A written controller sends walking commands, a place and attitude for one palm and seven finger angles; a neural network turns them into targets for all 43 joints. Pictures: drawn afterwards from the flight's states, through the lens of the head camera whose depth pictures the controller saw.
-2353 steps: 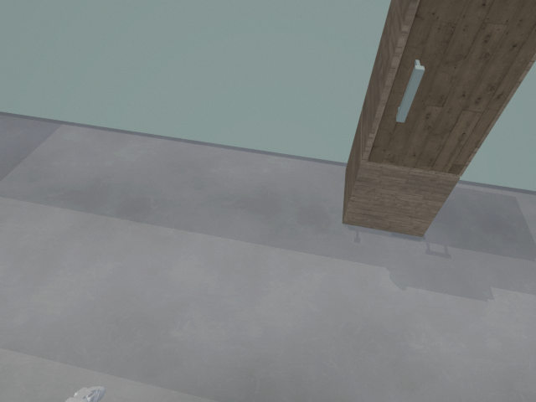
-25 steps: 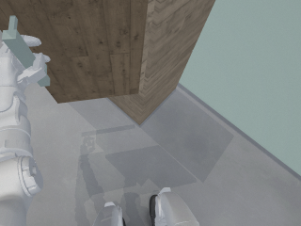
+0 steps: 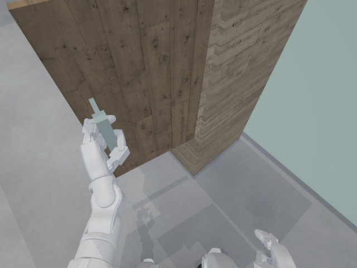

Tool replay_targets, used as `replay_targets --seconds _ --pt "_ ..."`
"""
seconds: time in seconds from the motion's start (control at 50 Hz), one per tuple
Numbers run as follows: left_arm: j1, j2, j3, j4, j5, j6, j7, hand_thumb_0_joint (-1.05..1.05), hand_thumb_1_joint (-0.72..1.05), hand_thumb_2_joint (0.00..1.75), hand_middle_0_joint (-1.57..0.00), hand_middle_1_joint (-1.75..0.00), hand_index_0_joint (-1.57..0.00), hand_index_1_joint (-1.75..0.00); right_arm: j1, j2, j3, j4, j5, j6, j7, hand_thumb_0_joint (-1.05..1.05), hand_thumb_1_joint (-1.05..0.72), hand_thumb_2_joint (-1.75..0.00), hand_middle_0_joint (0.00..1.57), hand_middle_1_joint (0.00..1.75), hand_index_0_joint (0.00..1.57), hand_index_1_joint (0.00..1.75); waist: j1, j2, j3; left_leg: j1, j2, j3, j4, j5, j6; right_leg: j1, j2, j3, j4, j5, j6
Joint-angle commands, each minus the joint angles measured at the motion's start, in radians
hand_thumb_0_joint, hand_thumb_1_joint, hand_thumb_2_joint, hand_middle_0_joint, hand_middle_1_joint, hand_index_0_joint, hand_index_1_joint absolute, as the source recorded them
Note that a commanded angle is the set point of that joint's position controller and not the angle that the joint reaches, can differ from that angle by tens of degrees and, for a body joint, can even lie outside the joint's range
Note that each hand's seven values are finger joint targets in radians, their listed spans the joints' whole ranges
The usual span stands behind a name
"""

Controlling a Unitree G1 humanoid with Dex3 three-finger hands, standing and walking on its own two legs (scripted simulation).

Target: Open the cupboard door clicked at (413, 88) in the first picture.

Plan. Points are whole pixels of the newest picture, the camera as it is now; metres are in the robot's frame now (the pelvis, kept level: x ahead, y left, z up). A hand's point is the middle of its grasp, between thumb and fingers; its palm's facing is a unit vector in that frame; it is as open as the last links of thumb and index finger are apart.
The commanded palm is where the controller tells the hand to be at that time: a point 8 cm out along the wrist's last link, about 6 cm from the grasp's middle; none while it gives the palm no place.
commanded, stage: pull the door open along its arc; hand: left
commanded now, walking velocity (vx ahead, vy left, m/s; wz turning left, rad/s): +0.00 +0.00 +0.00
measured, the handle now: (107, 132) +0.41 +0.19 +0.03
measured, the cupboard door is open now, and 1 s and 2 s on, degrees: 80 100 100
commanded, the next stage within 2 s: open thumb and fingers to let go in 0.36 s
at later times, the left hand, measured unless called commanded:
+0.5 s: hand (159, 174) +0.30 +0.06 +0.04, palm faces +0.44 -0.90 -0.02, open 6.5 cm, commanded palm +0.25 +0.09 +0.04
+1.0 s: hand (158, 174) +0.30 +0.06 +0.04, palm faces +0.45 -0.89 -0.01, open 12.9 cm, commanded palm +0.25 +0.10 +0.04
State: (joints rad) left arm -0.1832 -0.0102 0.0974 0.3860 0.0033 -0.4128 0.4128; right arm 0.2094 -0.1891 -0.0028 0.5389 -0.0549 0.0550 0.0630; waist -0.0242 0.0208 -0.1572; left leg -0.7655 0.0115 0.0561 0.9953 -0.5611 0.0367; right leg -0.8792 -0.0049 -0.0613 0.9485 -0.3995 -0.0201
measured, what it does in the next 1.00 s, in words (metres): shifts its weight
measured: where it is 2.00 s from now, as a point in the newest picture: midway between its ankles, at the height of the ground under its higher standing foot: outside the picture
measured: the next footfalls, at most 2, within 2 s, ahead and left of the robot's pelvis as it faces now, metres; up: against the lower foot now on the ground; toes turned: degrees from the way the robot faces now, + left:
none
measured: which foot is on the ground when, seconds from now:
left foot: down 0.00-1.00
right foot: down 0.00-1.00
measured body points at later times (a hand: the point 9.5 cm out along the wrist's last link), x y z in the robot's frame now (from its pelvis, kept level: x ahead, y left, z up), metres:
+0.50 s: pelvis +0.00 -0.04 +0.00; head +0.06 -0.05 +0.45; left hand +0.27 +0.10 +0.05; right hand +0.16 -0.25 -0.11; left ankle -0.05 +0.09 -0.68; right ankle +0.03 -0.11 -0.68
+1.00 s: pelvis -0.04 -0.05 +0.00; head +0.03 -0.06 +0.44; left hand +0.27 +0.10 +0.05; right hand +0.14 -0.26 -0.12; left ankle -0.05 +0.09 -0.68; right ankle +0.03 -0.11 -0.68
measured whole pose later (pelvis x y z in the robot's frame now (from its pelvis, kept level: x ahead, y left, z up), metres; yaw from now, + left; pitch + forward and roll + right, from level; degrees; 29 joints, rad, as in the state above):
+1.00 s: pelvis -0.04 -0.05 +0.00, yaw +4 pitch +15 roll +1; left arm -0.13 -0.10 -0.09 0.40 0.08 -0.39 0.59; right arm 0.18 -0.19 -0.01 0.63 -0.08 -0.04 0.01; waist -0.01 0.02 -0.14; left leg -0.76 0.00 0.00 1.01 -0.50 -0.02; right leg -0.86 -0.02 -0.12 0.99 -0.39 -0.08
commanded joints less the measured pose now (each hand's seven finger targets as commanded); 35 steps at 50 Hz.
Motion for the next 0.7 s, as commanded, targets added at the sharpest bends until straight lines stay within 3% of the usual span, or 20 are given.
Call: replay_targets --seconds 0.0,0.02,0.16,0.22,0.26,0.38,0.4,0.44,0.46,0.56,0.58,0.62,0.66,0.68 --pt "-0.108 0.086 0.004 -0.215 0.059 -0.060 0.088 0.00 0.90 0.90 -0.40 -1.35 -0.40 -1.35 0.052 -0.117 -0.049 -0.086 -0.016 -0.035 -0.034 0.00 -0.90 -0.90 0.20 0.30 0.20 0.30 0.025 -0.047 -0.342 0.062 -0.012 -0.051 -0.128 0.513 -0.053 0.429 0.001 0.023 -0.049 0.471 -0.019" --pt "-0.113 0.072 -0.023 -0.234 0.065 -0.062 0.084 0.00 0.90 0.90 -0.40 -1.35 -0.40 -1.35 0.047 -0.114 -0.049 -0.087 -0.017 -0.038 -0.041 0.00 -0.90 -0.90 0.20 0.30 0.20 0.30 0.017 -0.058 -0.344 0.068 -0.012 -0.052 -0.126 0.514 -0.050 0.436 0.001 0.026 -0.057 0.482 -0.020" --pt "0.024 -0.044 -0.142 -0.294 0.051 -0.058 0.084 0.00 0.90 0.90 -0.40 -1.35 -0.40 -1.35 0.003 -0.093 -0.041 -0.096 -0.019 -0.072 -0.038 0.00 -0.90 -0.90 0.20 0.30 0.20 0.30 0.028 -0.054 -0.319 0.074 -0.020 -0.047 -0.137 0.478 -0.048 0.467 -0.008 0.023 -0.075 0.479 -0.019" --pt "0.102 -0.093 -0.207 -0.347 0.071 -0.051 0.105 0.00 0.90 0.90 -0.40 -1.35 -0.40 -1.35 -0.010 -0.088 -0.044 -0.109 -0.021 -0.086 -0.029 0.00 -0.90 -0.90 0.20 0.30 0.20 0.30 0.028 -0.049 -0.323 0.081 -0.020 -0.048 -0.132 0.493 -0.047 0.472 -0.008 0.024 -0.076 0.496 -0.022" --pt "0.126 -0.109 -0.231 -0.351 0.087 -0.040 0.129 0.00 0.90 0.90 -0.40 -1.35 -0.40 -1.35 -0.014 -0.086 -0.045 -0.105 -0.025 -0.093 -0.027 0.00 -0.90 -0.90 0.20 0.30 0.20 0.30 0.024 -0.087 -0.310 0.062 -0.021 -0.049 -0.129 0.463 -0.047 0.476 -0.014 0.029 -0.079 0.493 -0.017" --pt "0.187 -0.202 -0.350 -0.400 0.164 -0.001 0.178 0.00 0.90 0.90 -0.40 -1.35 -0.40 -1.35 -0.038 -0.068 -0.040 -0.108 -0.037 -0.129 -0.029 0.00 -0.90 -0.90 0.20 0.30 0.20 0.30 0.008 -0.102 -0.293 0.044 -0.024 -0.054 -0.107 0.408 -0.045 0.448 -0.026 0.042 -0.085 0.463 -0.014" --pt "0.144 -0.186 -0.343 -0.403 0.170 0.003 0.187 0.00 0.90 0.90 -0.40 -1.35 -0.40 -1.35 -0.042 -0.070 -0.039 -0.100 -0.035 -0.131 -0.032 0.00 -0.90 -0.90 0.20 0.30 0.20 0.30 0.004 -0.066 -0.287 0.042 -0.025 -0.055 -0.104 0.391 -0.046 0.429 -0.027 0.047 -0.085 0.432 -0.016" --pt "-0.004 -0.127 -0.282 -0.367 0.169 0.008 0.212 0.00 0.90 0.90 -0.40 -1.35 -0.40 -1.35 -0.051 -0.080 -0.036 -0.077 -0.035 -0.131 -0.044 0.00 -0.90 -0.90 0.20 0.30 0.20 0.30 -0.010 -0.064 -0.250 0.015 -0.029 -0.060 -0.094 0.337 -0.043 0.390 -0.034 0.061 -0.099 0.349 -0.013" --pt "0.005 -0.150 -0.286 -0.336 0.170 0.010 0.215 0.00 0.83 0.87 -0.40 -1.34 -0.40 -1.34 -0.049 -0.074 -0.037 -0.072 -0.040 -0.134 -0.047 0.00 -0.90 -0.90 0.20 0.30 0.20 0.30 -0.004 -0.077 -0.263 0.007 -0.032 -0.058 -0.088 0.324 -0.041 0.400 -0.035 0.071 -0.100 0.332 -0.009" --pt "-0.009 -0.148 -0.286 -0.327 0.147 0.003 0.193 0.00 0.48 0.72 -0.37 -1.30 -0.37 -1.30 -0.046 -0.075 -0.042 -0.067 -0.035 -0.140 -0.055 0.00 -0.90 -0.90 0.20 0.30 0.20 0.30 -0.006 -0.112 -0.309 0.005 -0.036 -0.057 -0.083 0.315 -0.040 0.444 -0.048 0.093 -0.111 0.365 0.004" --pt "-0.011 -0.153 -0.287 -0.325 0.141 0.002 0.187 0.00 0.41 0.69 -0.36 -1.30 -0.36 -1.30 -0.046 -0.075 -0.041 -0.068 -0.036 -0.141 -0.055 0.00 -0.90 -0.90 0.20 0.30 0.20 0.30 0.000 -0.094 -0.306 0.002 -0.037 -0.057 -0.086 0.310 -0.041 0.444 -0.049 0.093 -0.112 0.356 0.003" --pt "-0.003 -0.130 -0.264 -0.312 0.132 0.001 0.179 0.00 0.27 0.63 -0.35 -1.28 -0.35 -1.28 -0.052 -0.080 -0.040 -0.071 -0.032 -0.141 -0.057 0.00 -0.90 -0.90 0.20 0.30 0.20 0.30 0.005 -0.120 -0.309 -0.013 -0.038 -0.061 -0.085 0.300 -0.039 0.454 -0.051 0.101 -0.119 0.338 0.004" --pt "-0.061 -0.132 -0.261 -0.290 0.122 -0.002 0.175 0.00 0.13 0.57 -0.35 -1.27 -0.35 -1.27 -0.058 -0.080 -0.038 -0.064 -0.032 -0.142 -0.059 0.00 -0.90 -0.90 0.20 0.30 0.20 0.30 -0.009 -0.136 -0.282 -0.023 -0.039 -0.062 -0.082 0.268 -0.037 0.436 -0.056 0.112 -0.134 0.288 0.011" --pt "-0.078 -0.119 -0.248 -0.289 0.120 -0.007 0.176 0.00 0.06 0.54 -0.34 -1.26 -0.34 -1.26 -0.062 -0.081 -0.037 -0.063 -0.032 -0.143 -0.061 0.00 -0.90 -0.90 0.20 0.30 0.20 0.30 -0.005 -0.121 -0.281 -0.032 -0.041 -0.060 -0.082 0.252 -0.037 0.437 -0.060 0.124 -0.142 0.254 0.011"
